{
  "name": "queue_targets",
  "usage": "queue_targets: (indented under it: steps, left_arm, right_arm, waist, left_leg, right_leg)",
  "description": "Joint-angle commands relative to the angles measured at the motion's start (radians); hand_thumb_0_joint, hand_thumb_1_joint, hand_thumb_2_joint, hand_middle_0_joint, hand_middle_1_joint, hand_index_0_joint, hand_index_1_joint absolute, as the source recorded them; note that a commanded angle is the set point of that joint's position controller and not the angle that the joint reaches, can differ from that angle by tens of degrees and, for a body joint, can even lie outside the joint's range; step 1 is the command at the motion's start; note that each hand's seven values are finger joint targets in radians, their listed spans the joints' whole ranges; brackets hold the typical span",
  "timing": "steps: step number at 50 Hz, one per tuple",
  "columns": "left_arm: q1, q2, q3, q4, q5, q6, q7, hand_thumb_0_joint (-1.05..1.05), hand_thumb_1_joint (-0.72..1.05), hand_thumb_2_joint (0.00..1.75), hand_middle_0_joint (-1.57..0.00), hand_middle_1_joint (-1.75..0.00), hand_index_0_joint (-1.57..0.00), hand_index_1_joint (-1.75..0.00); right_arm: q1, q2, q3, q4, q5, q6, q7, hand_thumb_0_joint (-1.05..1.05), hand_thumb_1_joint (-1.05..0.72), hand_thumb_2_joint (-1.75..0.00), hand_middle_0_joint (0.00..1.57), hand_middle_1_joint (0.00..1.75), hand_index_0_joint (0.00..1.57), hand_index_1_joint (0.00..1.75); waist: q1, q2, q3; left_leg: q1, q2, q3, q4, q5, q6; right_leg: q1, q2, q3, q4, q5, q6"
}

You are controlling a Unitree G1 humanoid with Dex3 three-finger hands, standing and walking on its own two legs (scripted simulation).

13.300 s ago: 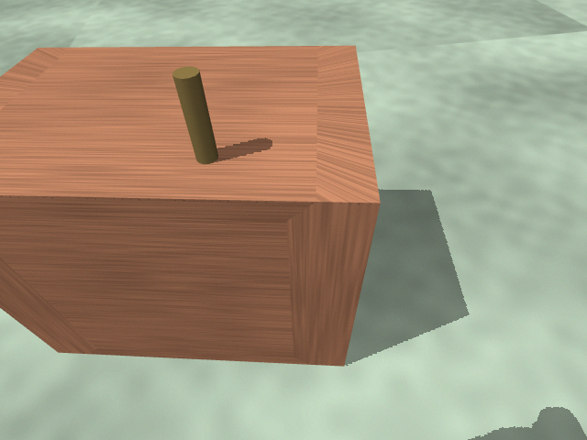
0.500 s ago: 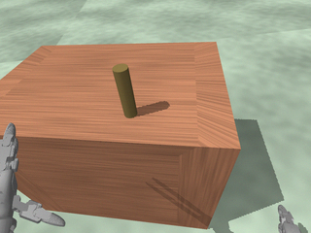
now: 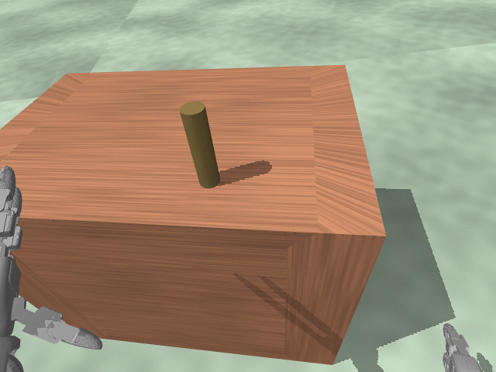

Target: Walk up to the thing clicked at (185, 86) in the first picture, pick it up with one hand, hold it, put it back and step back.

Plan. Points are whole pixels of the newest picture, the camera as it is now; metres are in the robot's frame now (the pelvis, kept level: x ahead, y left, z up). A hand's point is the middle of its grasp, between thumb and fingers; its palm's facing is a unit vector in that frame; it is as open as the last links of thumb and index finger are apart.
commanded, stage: rise first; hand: left
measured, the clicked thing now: (202, 148) +0.50 +0.14 +0.12
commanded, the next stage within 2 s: go down in 0.06 s
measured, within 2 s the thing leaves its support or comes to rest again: neither
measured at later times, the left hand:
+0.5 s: hand (55, 255) +0.21 +0.25 +0.19, palm faces +0.38 -0.84 -0.39, open 17.5 cm
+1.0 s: hand (66, 181) +0.32 +0.29 +0.20, palm faces +0.14 -0.96 -0.22, open 17.5 cm
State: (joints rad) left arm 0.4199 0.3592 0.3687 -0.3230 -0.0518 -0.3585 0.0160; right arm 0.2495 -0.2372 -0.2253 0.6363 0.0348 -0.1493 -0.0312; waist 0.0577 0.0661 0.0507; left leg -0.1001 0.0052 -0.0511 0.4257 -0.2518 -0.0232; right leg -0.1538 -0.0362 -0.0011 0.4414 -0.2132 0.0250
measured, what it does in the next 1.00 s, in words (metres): stands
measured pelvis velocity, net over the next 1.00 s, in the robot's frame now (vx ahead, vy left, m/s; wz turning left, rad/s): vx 0.01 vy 0.01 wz -0.02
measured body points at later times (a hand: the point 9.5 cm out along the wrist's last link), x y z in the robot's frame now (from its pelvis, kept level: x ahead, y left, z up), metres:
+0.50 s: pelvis +0.00 +0.00 -0.01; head -0.01 -0.02 +0.44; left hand +0.18 +0.30 +0.21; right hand +0.17 -0.28 -0.09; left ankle -0.01 +0.14 -0.74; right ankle +0.02 -0.14 -0.74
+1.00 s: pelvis +0.01 +0.01 -0.01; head -0.01 -0.01 +0.44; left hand +0.31 +0.34 +0.21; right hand +0.16 -0.26 -0.08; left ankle -0.01 +0.14 -0.74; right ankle +0.02 -0.14 -0.74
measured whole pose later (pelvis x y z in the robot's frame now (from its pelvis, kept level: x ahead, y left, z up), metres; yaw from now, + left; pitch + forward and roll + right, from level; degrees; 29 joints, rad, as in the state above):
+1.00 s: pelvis +0.01 +0.01 -0.01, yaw -1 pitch +0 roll +0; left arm -0.20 0.53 0.51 0.25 -0.24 -0.04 -0.38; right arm 0.27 -0.23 -0.08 0.58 0.05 -0.15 -0.08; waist -0.01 0.04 -0.06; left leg -0.22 0.00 -0.03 0.51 -0.30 -0.01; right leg -0.27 -0.03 0.02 0.50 -0.24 0.03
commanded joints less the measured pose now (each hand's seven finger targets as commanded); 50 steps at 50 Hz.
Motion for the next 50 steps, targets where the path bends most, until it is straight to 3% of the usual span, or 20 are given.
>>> queue_targets:
  steps: [1, 4, 6, 8, 9, 10, 11, 13, 15, 16, 17, 19, 23, 28, 31, 32, 33, 38, 40, 50]
  left_arm:
    - [-0.099, 0.196, 0.13, -0.21, -0.015, -0.059, 0.016, 0.0, -0.56, 0.07, -0.05, -0.04, -0.03, -0.05]
    - [-0.104, 0.193, 0.129, -0.222, -0.014, -0.061, 0.014, 0.0, -0.57, 0.07, -0.05, -0.04, -0.04, -0.06]
    - [-0.111, 0.208, 0.142, -0.228, -0.015, -0.063, 0.014, 0.0, -0.57, 0.07, -0.05, -0.03, -0.03, -0.06]
    - [-0.116, 0.199, 0.136, -0.24, -0.015, -0.063, 0.014, 0.0, -0.5, 0.01, -0.07, -0.06, -0.07, -0.05]
    - [-0.066, 0.126, 0.118, -0.16, -0.024, -0.094, -0.012, 0.0, -0.57, 0.09, -0.05, -0.03, -0.01, -0.07]
    - [-0.094, 0.222, 0.155, -0.236, -0.014, -0.076, 0.006, 0.0, -0.52, 0.02, -0.06, -0.07, -0.07, -0.07]
    - [-0.072, 0.162, 0.155, -0.147, -0.029, -0.105, -0.015, 0.0, -0.58, 0.06, -0.08, -0.07, -0.06, -0.08]
    - [-0.142, 0.168, 0.155, -0.182, -0.043, -0.125, -0.035, 0.0, -0.61, 0.06, -0.08, -0.08, -0.06, -0.09]
    - [-0.133, 0.228, 0.212, -0.165, -0.05, -0.132, -0.036, 0.0, -0.59, 0.06, -0.08, -0.07, -0.06, -0.09]
    - [-0.157, 0.205, 0.192, -0.158, -0.049, -0.133, -0.039, 0.0, -0.61, 0.05, -0.07, -0.07, -0.06, -0.08]
    - [-0.173, 0.202, 0.18, -0.158, -0.049, -0.134, -0.042, 0.0, -0.6, 0.05, -0.08, -0.07, -0.06, -0.08]
    - [-0.209, 0.169, 0.143, -0.141, -0.056, -0.126, -0.054, 0.0, -0.58, 0.06, -0.08, -0.06, -0.06, -0.08]
    - [-0.311, 0.221, 0.158, -0.104, -0.065, -0.091, -0.075, 0.0, -0.57, 0.06, -0.08, -0.05, -0.06, -0.07]
    - [-0.455, 0.294, 0.198, -0.019, -0.087, -0.023, -0.116, 0.0, -0.52, 0.05, -0.08, -0.03, -0.06, -0.05]
    - [-0.568, 0.324, 0.206, 0.071, -0.128, 0.031, -0.16, 0.0, -0.52, 0.07, -0.07, -0.04, -0.05, -0.06]
    - [-0.602, 0.346, 0.205, 0.116, -0.136, 0.053, -0.175, 0.0, -0.55, 0.05, -0.08, -0.04, -0.05, -0.06]
    - [-0.656, 0.337, 0.183, 0.145, -0.144, 0.073, -0.195, 0.0, -0.52, 0.08, -0.07, -0.04, -0.05, -0.06]
    - [-0.811, 0.437, 0.214, 0.248, -0.167, 0.158, -0.287, 0.0, -0.52, 0.07, -0.05, -0.04, -0.04, -0.06]
    - [-0.846, 0.449, 0.225, 0.278, -0.182, 0.189, -0.32, 0.0, -0.53, 0.06, -0.05, -0.03, -0.04, -0.05]
    - [-0.858, 0.463, 0.252, 0.396, -0.202, 0.283, -0.403, 0.0, -0.55, 0.02, -0.05, -0.01, -0.04, -0.02]
  right_arm:
    - [-0.068, -0.142, -0.046, -0.174, 0.003, -0.058, -0.011, 0.0, 0.55, -0.05, 0.05, 0.05, 0.05, 0.05]
    - [-0.05, -0.112, -0.023, -0.171, 0.003, -0.057, -0.006, 0.0, 0.54, -0.06, 0.05, 0.05, 0.05, 0.05]
    - [-0.066, -0.168, -0.065, -0.211, 0.003, -0.063, -0.011, 0.0, 0.55, -0.06, 0.05, 0.05, 0.05, 0.05]
    - [-0.041, -0.119, -0.026, -0.191, 0.001, -0.06, -0.004, 0.0, 0.54, -0.05, 0.05, 0.05, 0.05, 0.05]
    - [-0.077, -0.109, -0.021, -0.151, -0.012, -0.049, 0.006, 0.0, 0.6, -0.05, 0.05, 0.05, 0.05, 0.05]
    - [-0.065, -0.125, -0.042, -0.192, 0.002, -0.055, -0.002, 0.0, 0.54, -0.05, 0.05, 0.05, 0.05, 0.05]
    - [-0.048, -0.118, -0.029, -0.127, -0.015, -0.042, 0.007, 0.0, 0.55, -0.05, 0.05, 0.05, 0.05, 0.05]
    - [-0.1, -0.16, -0.066, -0.186, -0.017, -0.039, 0.009, 0.0, 0.55, -0.04, 0.05, 0.05, 0.05, 0.05]
    - [-0.084, -0.156, -0.059, -0.189, -0.015, -0.03, 0.008, 0.0, 0.55, -0.05, 0.05, 0.05, 0.05, 0.05]
    - [-0.101, -0.119, -0.033, -0.175, -0.015, -0.021, 0.012, 0.0, 0.55, -0.04, 0.05, 0.05, 0.05, 0.05]
    - [-0.11, -0.163, -0.063, -0.196, -0.017, -0.023, 0.008, 0.0, 0.54, -0.05, 0.05, 0.05, 0.05, 0.05]
    - [-0.116, -0.103, -0.018, -0.144, -0.012, -0.015, 0.01, 0.0, 0.55, -0.05, 0.05, 0.05, 0.05, 0.05]
    - [-0.138, -0.144, -0.031, -0.163, -0.008, -0.014, -0.001, 0.0, 0.56, -0.04, 0.05, 0.05, 0.05, 0.05]
    - [-0.104, -0.165, -0.032, -0.157, -0.005, -0.015, -0.026, 0.0, 0.57, -0.04, 0.05, 0.05, 0.05, 0.05]
    - [-0.127, -0.126, 0.025, -0.174, 0.005, -0.021, -0.041, 0.0, 0.57, -0.05, 0.05, 0.05, 0.05, 0.05]
    - [-0.136, -0.152, -0.002, -0.15, 0.006, -0.02, -0.05, 0.0, 0.56, -0.05, 0.05, 0.05, 0.05, 0.05]
    - [-0.142, -0.11, 0.05, -0.161, 0.008, -0.022, -0.049, 0.0, 0.57, -0.05, 0.05, 0.05, 0.05, 0.05]
    - [-0.157, -0.139, 0.056, -0.169, 0.013, -0.04, -0.074, 0.0, 0.56, -0.05, 0.05, 0.05, 0.05, 0.05]
    - [-0.126, -0.099, 0.107, -0.157, 0.015, -0.043, -0.072, 0.0, 0.56, -0.05, 0.05, 0.05, 0.05, 0.05]
    - [-0.066, -0.177, 0.07, -0.249, 0.004, -0.067, -0.059, 0.0, 0.55, -0.05, 0.05, 0.05, 0.05, 0.05]
  waist:
    - [0.002, -0.063, -0.067]
    - [0.006, -0.053, -0.082]
    - [-0.004, -0.043, -0.074]
    - [0.004, -0.033, -0.084]
    - [-0.005, -0.093, -0.091]
    - [0.025, 0.002, -0.072]
    - [-0.008, -0.076, -0.102]
    - [-0.011, -0.07, -0.121]
    - [0.0, -0.063, -0.125]
    - [0.002, -0.051, -0.13]
    - [-0.012, -0.055, -0.138]
    - [-0.01, -0.026, -0.094]
    - [-0.031, -0.041, -0.076]
    - [-0.053, -0.039, -0.15]
    - [-0.05, -0.045, -0.166]
    - [-0.057, -0.03, -0.186]
    - [-0.057, -0.038, -0.175]
    - [-0.055, 0.016, -0.25]
    - [-0.039, 0.041, -0.283]
    - [-0.033, -0.005, -0.284]
  left_leg:
    - [-0.053, -0.027, 0.073, -0.078, 0.117, 0.03]
    - [-0.049, -0.026, 0.069, -0.074, 0.146, 0.029]
    - [-0.046, -0.026, 0.071, -0.076, 0.135, 0.025]
    - [-0.051, -0.025, 0.068, -0.073, 0.146, 0.025]
    - [-0.086, -0.028, 0.066, -0.026, 0.129, 0.022]
    - [-0.058, -0.032, 0.072, -0.071, 0.143, 0.021]
    - [-0.091, -0.023, 0.067, -0.021, 0.137, 0.019]
    - [-0.088, -0.031, 0.068, -0.009, 0.135, 0.019]
    - [-0.1, -0.035, 0.07, 0.002, 0.132, 0.022]
    - [-0.109, -0.035, 0.069, 0.008, 0.141, 0.02]
    - [-0.102, -0.035, 0.071, 0.012, 0.144, 0.021]
    - [-0.123, -0.035, 0.069, 0.009, 0.113, 0.017]
    - [-0.15, -0.031, 0.061, -0.001, 0.022, 0.023]
    - [-0.123, -0.03, 0.057, 0.013, 0.071, 0.024]
    - [-0.122, -0.03, 0.054, 0.014, 0.075, 0.027]
    - [-0.117, -0.032, 0.056, 0.015, 0.092, 0.027]
    - [-0.128, -0.035, 0.058, 0.013, 0.066, 0.031]
    - [-0.104, -0.033, 0.054, 0.001, 0.097, 0.031]
    - [-0.099, -0.024, 0.047, 0.007, 0.174, 0.02]
    - [-0.099, -0.003, 0.043, 0.015, 0.279, 0.009]
  right_leg:
    - [0.031, 0.031, -0.065, -0.075, 0.078, -0.02]
    - [0.049, 0.028, -0.064, -0.066, 0.106, -0.021]
    - [0.037, 0.031, -0.065, -0.066, 0.097, -0.02]
    - [0.053, 0.03, -0.066, -0.066, 0.104, -0.022]
    - [0.015, 0.031, -0.066, -0.028, 0.081, -0.018]
    - [0.046, 0.023, -0.062, -0.058, 0.097, -0.023]
    - [0.014, 0.032, -0.063, -0.018, 0.092, -0.019]
    - [0.004, 0.026, -0.059, -0.013, 0.092, -0.017]
    - [0.013, 0.021, -0.056, -0.009, 0.095, -0.015]
    - [0.014, 0.021, -0.058, 0.001, 0.106, -0.016]
    - [0.002, 0.021, -0.053, 0.008, 0.112, -0.016]
    - [-0.034, 0.023, -0.057, 0.014, 0.079, -0.017]
    - [-0.057, 0.026, -0.057, 0.009, 0.003, -0.016]
    - [-0.041, 0.025, -0.051, 0.018, 0.054, -0.016]
    - [-0.038, 0.021, -0.05, 0.009, 0.056, -0.014]
    - [-0.04, 0.019, -0.046, 0.009, 0.076, -0.017]
    - [-0.048, 0.018, -0.047, -0.002, 0.05, -0.015]
    - [-0.026, 0.021, -0.046, 0.004, 0.078, -0.024]
    - [-0.008, 0.027, -0.053, 0.022, 0.133, -0.031]
    - [-0.014, 0.042, -0.057, 0.034, 0.198, -0.036]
